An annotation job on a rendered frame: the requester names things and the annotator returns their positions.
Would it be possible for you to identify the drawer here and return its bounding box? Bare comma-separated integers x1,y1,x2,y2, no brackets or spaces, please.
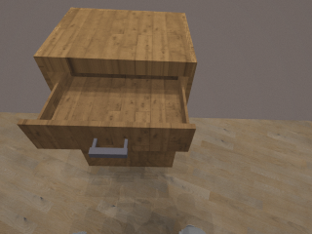
17,72,196,152

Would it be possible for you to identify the handle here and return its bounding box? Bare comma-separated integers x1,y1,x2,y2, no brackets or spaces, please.
88,138,128,159

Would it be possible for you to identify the cabinet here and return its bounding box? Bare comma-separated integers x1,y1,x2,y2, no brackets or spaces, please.
33,7,198,168

